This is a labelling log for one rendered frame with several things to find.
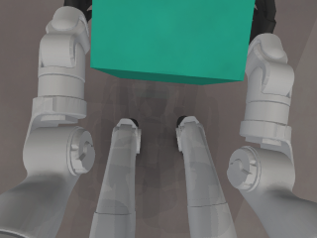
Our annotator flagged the carton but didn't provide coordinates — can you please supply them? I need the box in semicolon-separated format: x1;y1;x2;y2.
90;0;256;85

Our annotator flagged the robot right upper arm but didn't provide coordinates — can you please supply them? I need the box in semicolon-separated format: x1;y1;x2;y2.
227;146;317;238

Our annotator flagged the robot left foot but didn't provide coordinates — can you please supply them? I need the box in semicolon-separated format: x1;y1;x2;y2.
129;118;139;129

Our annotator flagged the robot left upper arm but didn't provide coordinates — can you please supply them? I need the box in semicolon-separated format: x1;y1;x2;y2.
0;126;95;238

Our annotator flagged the robot right hand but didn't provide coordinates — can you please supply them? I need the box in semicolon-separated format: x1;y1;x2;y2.
249;0;276;45

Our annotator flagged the robot left hand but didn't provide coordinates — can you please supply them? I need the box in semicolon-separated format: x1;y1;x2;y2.
63;0;92;23

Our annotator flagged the robot right forearm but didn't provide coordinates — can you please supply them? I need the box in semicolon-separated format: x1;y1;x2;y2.
239;33;295;173

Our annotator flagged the left robot shin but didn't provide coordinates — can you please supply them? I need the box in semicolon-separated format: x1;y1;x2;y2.
111;118;137;140

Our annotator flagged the robot left forearm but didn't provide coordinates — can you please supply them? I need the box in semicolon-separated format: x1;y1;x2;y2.
23;6;91;167

